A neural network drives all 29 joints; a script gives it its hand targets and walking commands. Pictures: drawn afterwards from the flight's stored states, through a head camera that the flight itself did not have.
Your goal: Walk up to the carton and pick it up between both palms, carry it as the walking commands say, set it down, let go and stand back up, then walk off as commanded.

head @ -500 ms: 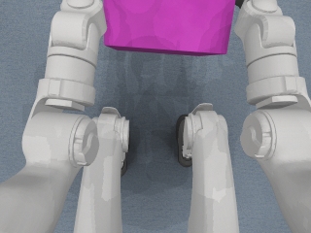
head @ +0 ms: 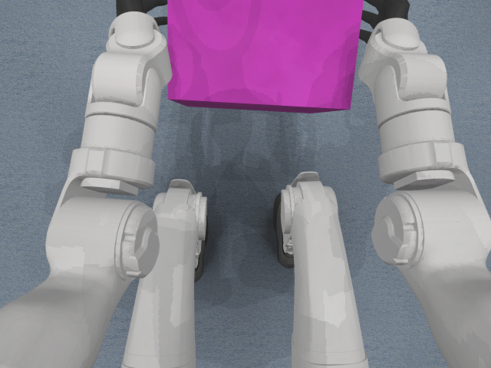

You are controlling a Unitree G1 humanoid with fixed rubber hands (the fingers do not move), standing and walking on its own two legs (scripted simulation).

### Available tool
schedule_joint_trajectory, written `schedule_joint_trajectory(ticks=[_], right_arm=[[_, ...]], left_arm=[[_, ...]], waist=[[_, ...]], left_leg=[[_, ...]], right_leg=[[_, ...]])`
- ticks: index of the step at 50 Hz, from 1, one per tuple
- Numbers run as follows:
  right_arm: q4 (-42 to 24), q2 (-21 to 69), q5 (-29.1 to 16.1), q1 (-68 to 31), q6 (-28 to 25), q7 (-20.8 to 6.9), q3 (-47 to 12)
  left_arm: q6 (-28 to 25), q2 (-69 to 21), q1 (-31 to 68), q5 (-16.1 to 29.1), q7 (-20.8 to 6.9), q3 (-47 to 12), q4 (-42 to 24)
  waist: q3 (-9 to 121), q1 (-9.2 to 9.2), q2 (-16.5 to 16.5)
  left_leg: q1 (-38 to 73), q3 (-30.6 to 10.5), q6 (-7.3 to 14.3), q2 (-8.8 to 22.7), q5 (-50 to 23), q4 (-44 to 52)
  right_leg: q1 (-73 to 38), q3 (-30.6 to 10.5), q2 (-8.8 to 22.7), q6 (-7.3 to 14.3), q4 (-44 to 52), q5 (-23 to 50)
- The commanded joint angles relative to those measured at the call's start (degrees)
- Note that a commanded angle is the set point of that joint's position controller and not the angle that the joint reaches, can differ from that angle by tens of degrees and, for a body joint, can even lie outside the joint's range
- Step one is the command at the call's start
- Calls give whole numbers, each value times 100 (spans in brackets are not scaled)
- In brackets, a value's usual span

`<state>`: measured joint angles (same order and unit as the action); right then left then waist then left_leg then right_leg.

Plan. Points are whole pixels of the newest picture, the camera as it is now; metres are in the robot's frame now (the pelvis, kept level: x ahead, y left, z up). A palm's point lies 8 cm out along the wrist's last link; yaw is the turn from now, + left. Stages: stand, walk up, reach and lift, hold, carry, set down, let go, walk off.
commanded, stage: reach and lift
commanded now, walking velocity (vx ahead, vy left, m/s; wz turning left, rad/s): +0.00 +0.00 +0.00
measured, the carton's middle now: (258, 43) +0.55 -0.04 -0.14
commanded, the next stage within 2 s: none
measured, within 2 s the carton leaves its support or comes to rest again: neither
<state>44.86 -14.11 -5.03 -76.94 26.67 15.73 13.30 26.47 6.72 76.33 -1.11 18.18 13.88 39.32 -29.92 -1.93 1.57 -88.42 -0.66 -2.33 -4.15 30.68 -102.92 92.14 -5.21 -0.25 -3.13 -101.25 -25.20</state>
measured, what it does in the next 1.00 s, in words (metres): rises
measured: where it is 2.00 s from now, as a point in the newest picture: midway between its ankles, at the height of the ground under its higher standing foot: (240, 250)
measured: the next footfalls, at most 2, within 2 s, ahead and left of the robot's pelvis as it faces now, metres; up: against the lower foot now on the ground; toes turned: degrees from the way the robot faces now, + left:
none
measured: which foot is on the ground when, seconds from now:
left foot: down 0.00-1.00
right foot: down 0.00-1.00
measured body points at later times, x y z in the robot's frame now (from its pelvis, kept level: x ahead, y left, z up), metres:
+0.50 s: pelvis +0.00 +0.00 +0.05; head +0.28 -0.01 +0.39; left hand +0.54 +0.11 +0.00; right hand +0.52 -0.19 +0.00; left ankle +0.14 +0.13 -0.47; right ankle +0.17 -0.14 -0.47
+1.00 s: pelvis +0.00 +0.00 +0.11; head +0.25 -0.02 +0.47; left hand +0.52 +0.11 +0.07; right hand +0.50 -0.20 +0.06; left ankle +0.14 +0.13 -0.47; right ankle +0.17 -0.14 -0.47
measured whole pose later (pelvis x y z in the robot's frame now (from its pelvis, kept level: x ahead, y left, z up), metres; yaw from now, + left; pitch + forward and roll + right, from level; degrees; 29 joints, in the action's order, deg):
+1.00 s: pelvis +0.00 +0.00 +0.11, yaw -1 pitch +6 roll +2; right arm 40.9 -9.5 -5.0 -65.9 27.4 17.4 13.3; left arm 25.9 4.1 64.7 -0.9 17.4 13.8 36.9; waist -30.1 -1.9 1.6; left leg -61.4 -1.2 -2.0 -3.6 25.4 -80.2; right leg 65.0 -5.2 -0.2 -2.6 -79.4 -20.8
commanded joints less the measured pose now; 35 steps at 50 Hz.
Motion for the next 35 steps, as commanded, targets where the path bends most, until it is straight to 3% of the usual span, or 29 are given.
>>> schedule_joint_trajectory(ticks=[1, 2, 4, 8, 13, 15, 22, 24, 25, 26, 35], right_arm=[[-1892, 7131, -682, -4382, -316, -2668, -2578], [-2113, 7199, -758, -4400, -303, -2656, -2704], [-1828, 7224, -696, -4287, -258, -2670, -2589], [-1986, 7282, -745, -4343, -233, -2681, -2712], [-1925, 7303, -685, -4174, -225, -2703, -2684], [-1906, 7401, -691, -4135, -208, -2700, -2707], [-2000, 7428, -686, -3895, -204, -2719, -2852], [-2091, 7398, -700, -3837, -220, -2717, -2890], [-2156, 7472, -730, -3783, -218, -2709, -2924], [-2068, 7387, -679, -3698, -224, -2715, -2892], [-2185, 7591, -713, -3424, -216, -2713, -3083]], left_arm=[[-294, -6295, 3828, 1082, -3078, -2788, -1018], [-288, -6343, 3841, 1153, -3082, -2860, -1216], [-270, -6319, 3777, 1095, -3091, -2782, -976], [-267, -6330, 3772, 1126, -3112, -2812, -1101], [-252, -6489, 3769, 1184, -3131, -2917, -1151], [-251, -6438, 3701, 1148, -3136, -2871, -1127], [-245, -6504, 3397, 1155, -3141, -3024, -1124], [-247, -6620, 3407, 1223, -3129, -3150, -1279], [-260, -6558, 3294, 1215, -3122, -3167, -1317], [-247, -6622, 3189, 1208, -3121, -3164, -1189], [-293, -6592, 2900, 1157, -3123, -3245, -1349]], waist=[[14632, 11, 6], [14985, 39, 4], [14584, 23, -28], [14691, 74, 3], [14748, -40, -15], [14698, 43, -5], [14730, 53, 22], [14884, -46, -30], [14974, 39, -25], [14783, -18, -38], [14663, 171, 25]], left_leg=[[2785, 274, 109, -503, -1314, 1647], [2967, 291, 117, -512, -1475, 1677], [2905, 268, 120, -485, -1223, 1775], [3066, 248, 136, -481, -1211, 1948], [3308, 158, 107, -456, -1181, 2132], [3361, 169, 124, -452, -1125, 2240], [3761, 89, 118, -427, -1319, 2499], [3947, 51, 88, -432, -1454, 2587], [4081, 61, 88, -433, -1565, 2624], [4037, 34, 87, -428, -1553, 2660], [4465, -10, 113, -402, -1678, 3098]], right_leg=[[-4659, 880, -801, 182, 1249, 1196], [-4998, 839, -790, 159, 1299, 1363], [-4800, 837, -780, 174, 1397, 1096], [-4994, 797, -773, 166, 1558, 1094], [-5079, 776, -762, 185, 1741, 1042], [-5213, 755, -750, 172, 1854, 968], [-5446, 701, -747, 167, 2124, 1127], [-5605, 696, -752, 166, 2205, 1276], [-5714, 666, -751, 164, 2249, 1371], [-5608, 672, -750, 158, 2280, 1333], [-6164, 545, -744, 141, 2713, 1448]])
